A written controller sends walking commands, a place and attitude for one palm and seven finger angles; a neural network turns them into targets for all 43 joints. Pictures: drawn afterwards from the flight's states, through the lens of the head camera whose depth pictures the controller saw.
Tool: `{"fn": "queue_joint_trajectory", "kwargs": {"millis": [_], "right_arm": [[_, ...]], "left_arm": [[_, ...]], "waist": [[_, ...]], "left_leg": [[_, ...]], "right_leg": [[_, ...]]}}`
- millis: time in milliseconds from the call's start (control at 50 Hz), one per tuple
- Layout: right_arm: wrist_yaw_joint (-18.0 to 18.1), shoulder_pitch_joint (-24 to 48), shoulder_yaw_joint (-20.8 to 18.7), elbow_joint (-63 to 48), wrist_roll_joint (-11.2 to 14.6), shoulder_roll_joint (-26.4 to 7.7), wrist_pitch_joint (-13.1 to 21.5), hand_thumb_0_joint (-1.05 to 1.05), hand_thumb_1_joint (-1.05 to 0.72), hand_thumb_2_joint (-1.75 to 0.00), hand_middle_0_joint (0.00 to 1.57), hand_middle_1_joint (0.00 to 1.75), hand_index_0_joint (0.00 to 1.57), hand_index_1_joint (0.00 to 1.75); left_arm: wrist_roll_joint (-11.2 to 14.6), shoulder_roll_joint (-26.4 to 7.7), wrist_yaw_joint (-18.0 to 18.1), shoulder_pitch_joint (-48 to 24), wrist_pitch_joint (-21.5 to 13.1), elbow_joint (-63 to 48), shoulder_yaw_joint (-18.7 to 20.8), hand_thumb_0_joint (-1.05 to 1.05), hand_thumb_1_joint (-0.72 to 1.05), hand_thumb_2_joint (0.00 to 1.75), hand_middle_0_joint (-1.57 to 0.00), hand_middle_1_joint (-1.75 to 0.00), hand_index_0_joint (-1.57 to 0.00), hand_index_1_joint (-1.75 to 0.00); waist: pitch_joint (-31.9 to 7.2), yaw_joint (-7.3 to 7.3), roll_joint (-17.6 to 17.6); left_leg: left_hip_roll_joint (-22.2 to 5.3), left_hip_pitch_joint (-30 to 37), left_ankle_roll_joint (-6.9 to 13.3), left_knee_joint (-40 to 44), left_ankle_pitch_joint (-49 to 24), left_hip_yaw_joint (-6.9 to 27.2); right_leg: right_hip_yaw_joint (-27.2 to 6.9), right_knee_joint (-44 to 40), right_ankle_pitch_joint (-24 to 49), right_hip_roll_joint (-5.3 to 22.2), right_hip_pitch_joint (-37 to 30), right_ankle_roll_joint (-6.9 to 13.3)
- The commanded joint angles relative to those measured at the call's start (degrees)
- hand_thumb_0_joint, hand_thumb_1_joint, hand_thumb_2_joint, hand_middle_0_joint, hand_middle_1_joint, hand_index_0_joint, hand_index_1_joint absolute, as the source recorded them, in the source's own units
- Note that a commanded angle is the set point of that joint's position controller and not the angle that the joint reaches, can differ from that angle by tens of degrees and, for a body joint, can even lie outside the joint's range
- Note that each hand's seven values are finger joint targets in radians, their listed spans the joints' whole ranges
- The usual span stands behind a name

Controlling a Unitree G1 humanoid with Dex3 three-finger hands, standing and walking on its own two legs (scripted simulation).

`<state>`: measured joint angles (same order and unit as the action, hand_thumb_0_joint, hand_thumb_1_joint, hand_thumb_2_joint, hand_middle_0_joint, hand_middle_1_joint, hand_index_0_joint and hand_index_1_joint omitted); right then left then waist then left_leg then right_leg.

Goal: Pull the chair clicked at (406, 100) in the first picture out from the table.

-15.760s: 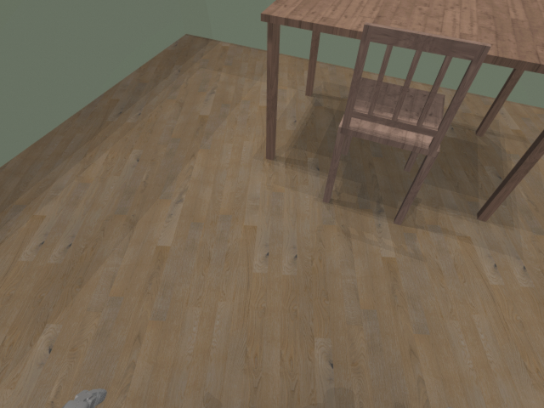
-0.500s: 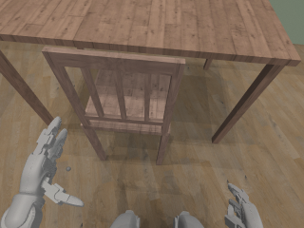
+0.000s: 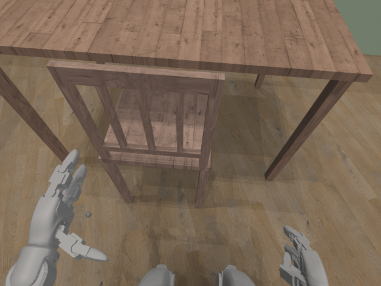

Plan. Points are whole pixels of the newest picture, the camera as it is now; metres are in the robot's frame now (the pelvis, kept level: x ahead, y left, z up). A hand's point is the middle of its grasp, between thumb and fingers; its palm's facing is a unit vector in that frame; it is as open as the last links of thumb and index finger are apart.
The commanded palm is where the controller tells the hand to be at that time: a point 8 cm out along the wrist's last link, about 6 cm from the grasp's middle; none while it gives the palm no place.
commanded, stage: aim the fingers beside a spindle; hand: left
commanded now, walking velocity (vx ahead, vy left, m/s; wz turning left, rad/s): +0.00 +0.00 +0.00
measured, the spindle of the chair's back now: (146, 122) +0.51 +0.15 -0.03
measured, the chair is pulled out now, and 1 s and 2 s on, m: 0.00 0.00 0.00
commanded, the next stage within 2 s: push the fingers through the gap in 2.00 s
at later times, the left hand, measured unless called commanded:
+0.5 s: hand (113, 198) +0.28 +0.17 +0.02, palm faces -0.02 -1.00 -0.04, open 16.9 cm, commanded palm +0.26 +0.23 +0.02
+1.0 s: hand (132, 181) +0.33 +0.15 +0.00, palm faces -0.02 -1.00 -0.03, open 16.9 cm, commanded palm +0.31 +0.20 +0.00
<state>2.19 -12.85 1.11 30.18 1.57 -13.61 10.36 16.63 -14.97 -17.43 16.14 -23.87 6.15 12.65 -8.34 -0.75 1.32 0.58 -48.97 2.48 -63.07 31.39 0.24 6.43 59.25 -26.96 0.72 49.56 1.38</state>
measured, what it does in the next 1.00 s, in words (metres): stands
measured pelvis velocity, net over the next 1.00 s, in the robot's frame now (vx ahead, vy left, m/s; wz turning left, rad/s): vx -0.01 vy -0.01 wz -0.01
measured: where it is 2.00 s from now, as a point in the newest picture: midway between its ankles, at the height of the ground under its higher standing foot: outside the picture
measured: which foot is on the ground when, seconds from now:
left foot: down 0.00-1.00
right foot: down 0.00-1.00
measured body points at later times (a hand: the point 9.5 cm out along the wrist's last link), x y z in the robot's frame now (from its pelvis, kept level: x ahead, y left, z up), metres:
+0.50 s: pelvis +0.00 -0.01 -0.01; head +0.09 +0.00 +0.43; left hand +0.27 +0.23 +0.02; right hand +0.16 -0.25 -0.10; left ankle -0.01 +0.09 -0.66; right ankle +0.02 -0.11 -0.66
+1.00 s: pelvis -0.01 -0.01 -0.02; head +0.10 +0.00 +0.41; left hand +0.32 +0.20 +0.00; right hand +0.14 -0.26 -0.13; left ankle -0.01 +0.09 -0.66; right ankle +0.02 -0.11 -0.66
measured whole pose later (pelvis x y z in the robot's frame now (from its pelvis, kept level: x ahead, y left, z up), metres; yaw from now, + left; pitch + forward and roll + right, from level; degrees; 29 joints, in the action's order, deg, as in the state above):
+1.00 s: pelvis -0.01 -0.01 -0.02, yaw -1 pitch +22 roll -1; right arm 0.5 -12.1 0.4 32.3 0.3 -14.1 5.3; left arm 10.4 -11.8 -8.9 -6.2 -26.9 23.2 8.1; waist -9.3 -2.2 0.9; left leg 0.5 -58.2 2.1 -69.4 33.1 -0.9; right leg 5.4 67.0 -29.0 0.9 59.9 2.1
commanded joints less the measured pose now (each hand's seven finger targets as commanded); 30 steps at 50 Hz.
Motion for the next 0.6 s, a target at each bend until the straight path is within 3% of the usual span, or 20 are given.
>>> {"fn": "queue_joint_trajectory", "kwargs": {"millis": [0, 20, 60, 140, 220, 260, 280, 320, 380, 440, 480, 580], "right_arm": [[0.9, 0.4, -3.8, -7.3, 0.2, -8.3, 3.1, 0.0, -0.9, -0.9, 0.2, 0.3, 0.2, 0.3], [1.0, 0.4, -3.9, -6.7, 0.2, -8.4, 3.2, 0.0, -0.9, -0.9, 0.2, 0.3, 0.2, 0.3], [0.9, 0.5, -3.8, -6.8, 0.1, -8.4, 3.4, 0.0, -0.9, -0.9, 0.2, 0.3, 0.2, 0.3], [0.7, 0.1, -3.8, -6.8, 0.1, -8.5, 3.7, 0.0, -0.9, -0.9, 0.2, 0.3, 0.2, 0.3], [0.6, 0.0, -4.0, -6.5, -0.1, -8.6, 3.1, 0.0, -0.9, -0.9, 0.2, 0.3, 0.2, 0.3], [0.2, 0.3, -4.1, -7.3, -0.1, -8.0, 2.8, 0.0, -0.9, -0.9, 0.2, 0.3, 0.2, 0.3], [0.1, 0.3, -4.2, -7.1, -0.1, -8.1, 2.6, 0.0, -0.9, -0.9, 0.2, 0.3, 0.2, 0.3], [0.0, 0.3, -4.1, -6.9, -0.3, -8.2, 2.1, 0.0, -0.9, -0.9, 0.2, 0.3, 0.2, 0.3], [-0.2, 0.4, -4.0, -6.6, -0.4, -8.4, 1.8, 0.0, -0.9, -0.9, 0.2, 0.3, 0.2, 0.3], [-0.1, 0.2, -4.1, -6.2, -0.6, -8.5, 1.5, 0.0, -0.9, -0.9, 0.2, 0.3, 0.2, 0.3], [-0.2, 0.3, -4.0, -6.3, -0.5, -8.2, 1.4, 0.0, -0.9, -0.9, 0.2, 0.3, 0.2, 0.3], [-0.3, 0.0, -4.0, -5.6, -0.6, -8.4, 0.6, 0.0, -0.9, -0.9, 0.2, 0.3, 0.2, 0.3]], "left_arm": [[1.1, -8.3, -0.3, -4.7, -3.6, -10.1, 4.9, 0.0, -0.5, 0.3, -0.06, -0.08, -0.06, -0.08], [1.0, -9.1, -0.2, -5.8, -3.9, -9.7, 5.5, 0.0, -0.5, 0.3, -0.06, -0.08, -0.06, -0.08], [0.7, -7.5, -0.6, -7.3, -4.4, -9.6, 3.6, 0.0, -0.5, 0.3, -0.06, -0.08, -0.06, -0.08], [0.2, -6.7, -0.4, -8.9, -4.4, -9.7, 1.7, 0.0, -0.5, 0.3, -0.06, -0.08, -0.06, -0.08], [-0.4, -9.1, 0.9, -9.0, -4.3, -8.1, 4.2, 0.0, -0.5, 0.3, -0.06, -0.08, -0.06, -0.08], [-0.5, -6.1, 1.4, -7.9, -4.4, -9.2, 1.9, 0.0, -0.5, 0.3, -0.06, -0.08, -0.06, -0.08], [-0.5, -6.6, 1.9, -7.6, -4.2, -8.5, 2.5, 0.0, -0.5, 0.3, -0.06, -0.08, -0.06, -0.08], [-1.1, -5.9, 2.7, -9.8, -4.3, -7.4, 1.6, 0.0, -0.5, 0.3, -0.06, -0.08, -0.06, -0.08], [-2.0, -5.1, 3.6, -15.0, -4.9, -6.1, 0.1, 0.0, -0.5, 0.3, -0.06, -0.08, -0.06, -0.08], [-2.4, -7.0, 4.1, -17.4, -5.6, -5.0, 1.8, 0.0, -0.5, 0.3, -0.06, -0.08, -0.06, -0.08], [-2.5, -5.1, 4.0, -18.0, -5.7, -4.9, -0.2, 0.0, -0.5, 0.3, -0.06, -0.08, -0.06, -0.08], [-3.0, -5.1, 4.5, -22.4, -5.2, -2.6, -0.6, 0.0, -0.5, 0.3, -0.06, -0.08, -0.06, -0.08]], "waist": [[-13.1, -1.1, 0.4], [-13.0, -1.23, 0.7], [-13.3, -1.22, 2.8], [-14.9, -1.43, 2.7], [-16.1, -0.64, 0.9], [-17.5, -0.22, 2.0], [-16.7, -0.27, 1.9], [-15.3, -1.0, 0.4], [-15.0, -1.76, 0.9], [-17.4, -1.1, 0.6], [-18.4, -1.3, 1.3], [-18.8, -1.63, 1.1]], "left_leg": [[-0.4, 5.9, -1.7, 8.8, -20.0, 2.5], [-0.4, 5.4, -1.6, 8.2, -19.7, 2.5], [-0.4, 5.9, -1.7, 8.2, -19.6, 2.5], [-0.5, 6.5, -1.6, 7.6, -20.6, 2.6], [-0.4, 4.6, -1.6, 7.1, -21.1, 2.4], [-0.4, 5.8, -1.7, 7.2, -23.4, 2.1], [-0.5, 5.6, -1.8, 7.2, -22.9, 2.0], [-0.5, 4.1, -1.6, 6.8, -21.4, 2.2], [-0.4, 2.8, -1.5, 6.3, -17.8, 2.2], [-0.3, 2.1, -1.4, 6.0, -17.4, 2.1], [-0.3, 3.3, -1.4, 5.8, -19.1, 1.9], [-0.4, 2.5, -1.4, 5.3, -19.2, 2.1]], "right_leg": [[-3.2, -6.5, 14.1, -0.8, -12.6, -0.2], [-3.4, -6.1, 14.0, -0.8, -12.0, -0.1], [-3.3, -5.7, 13.5, -0.7, -11.1, 0.0], [-3.5, -5.2, 14.3, -0.6, -10.6, 0.0], [-4.0, -4.5, 15.7, -0.6, -12.5, 0.1], [-3.8, -3.9, 18.0, -0.4, -13.1, 0.0], [-3.6, -4.0, 17.3, -0.5, -12.2, 0.0], [-3.7, -3.8, 16.1, -0.6, -11.0, -0.1], [-4.1, -3.5, 12.8, -0.5, -8.9, -0.1], [-4.7, -3.2, 12.8, -0.3, -10.3, 0.0], [-4.7, -3.0, 14.6, -0.3, -10.4, 0.0], [-4.6, -2.1, 14.9, -0.3, -9.6, 0.0]]}}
